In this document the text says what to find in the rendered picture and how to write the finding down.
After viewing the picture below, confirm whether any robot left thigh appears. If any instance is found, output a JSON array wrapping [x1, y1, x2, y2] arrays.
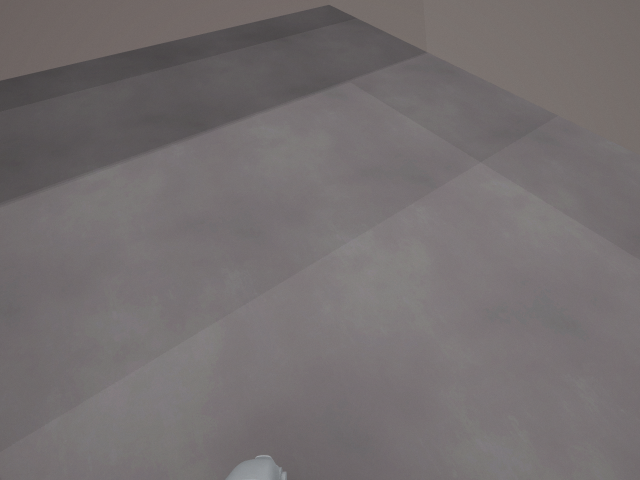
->
[[225, 459, 287, 480]]

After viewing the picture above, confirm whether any left robot shin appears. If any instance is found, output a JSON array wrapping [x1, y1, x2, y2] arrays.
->
[[255, 455, 275, 463]]

